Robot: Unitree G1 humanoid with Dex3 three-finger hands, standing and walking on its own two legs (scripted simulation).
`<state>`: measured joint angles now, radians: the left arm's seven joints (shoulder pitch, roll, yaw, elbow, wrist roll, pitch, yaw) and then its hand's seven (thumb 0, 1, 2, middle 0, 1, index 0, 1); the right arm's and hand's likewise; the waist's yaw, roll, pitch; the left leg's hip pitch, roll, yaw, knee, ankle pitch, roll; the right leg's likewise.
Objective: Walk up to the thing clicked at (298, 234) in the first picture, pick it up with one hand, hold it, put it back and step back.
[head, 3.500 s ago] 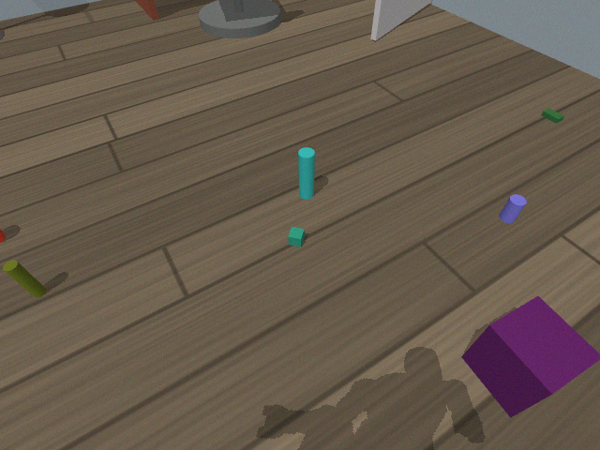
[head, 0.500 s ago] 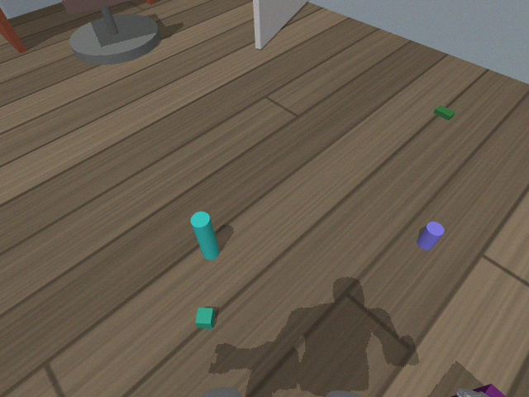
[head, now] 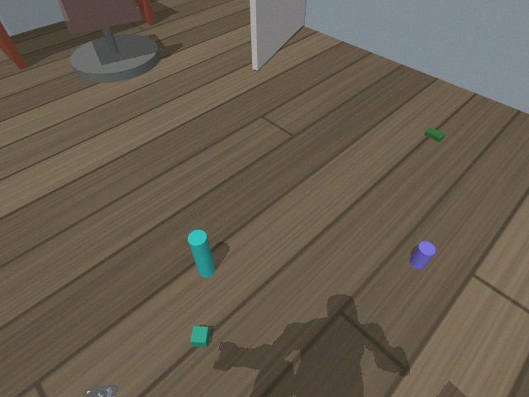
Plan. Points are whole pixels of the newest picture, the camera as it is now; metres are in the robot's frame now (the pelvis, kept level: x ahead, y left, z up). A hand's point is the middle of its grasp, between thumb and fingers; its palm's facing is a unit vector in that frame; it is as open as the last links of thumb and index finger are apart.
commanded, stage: walk up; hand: left
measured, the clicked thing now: (200, 336) +0.44 +0.26 -0.75
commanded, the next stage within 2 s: stand in 0.62 s
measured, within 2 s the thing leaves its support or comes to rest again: neither
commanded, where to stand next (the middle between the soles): +0.05 +0.02 m, yaw +1 degrees
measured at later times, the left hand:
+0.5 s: hand out of the picture +0.08 +0.25 -0.15, palm faces +0.00 -0.94 -0.33, open 7.3 cm
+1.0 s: hand out of the picture +0.10 +0.25 -0.15, palm faces -0.01 -0.94 -0.34, open 7.3 cm
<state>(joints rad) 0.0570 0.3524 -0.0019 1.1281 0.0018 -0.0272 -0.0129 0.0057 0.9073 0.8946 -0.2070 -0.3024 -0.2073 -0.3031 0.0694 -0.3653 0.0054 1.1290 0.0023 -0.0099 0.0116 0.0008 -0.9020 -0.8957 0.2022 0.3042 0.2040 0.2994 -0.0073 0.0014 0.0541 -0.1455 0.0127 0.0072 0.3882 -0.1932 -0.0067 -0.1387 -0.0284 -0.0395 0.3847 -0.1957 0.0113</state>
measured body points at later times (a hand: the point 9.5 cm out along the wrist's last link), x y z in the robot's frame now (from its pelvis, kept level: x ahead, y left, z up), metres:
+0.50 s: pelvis +0.01 +0.00 +0.00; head +0.02 +0.00 +0.45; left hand +0.08 +0.30 -0.13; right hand +0.08 -0.30 -0.13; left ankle +0.01 +0.12 -0.74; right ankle +0.01 -0.13 -0.74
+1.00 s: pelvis +0.02 +0.00 +0.00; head +0.03 -0.01 +0.45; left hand +0.10 +0.30 -0.13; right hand +0.10 -0.30 -0.13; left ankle +0.01 +0.12 -0.74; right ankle +0.01 -0.13 -0.74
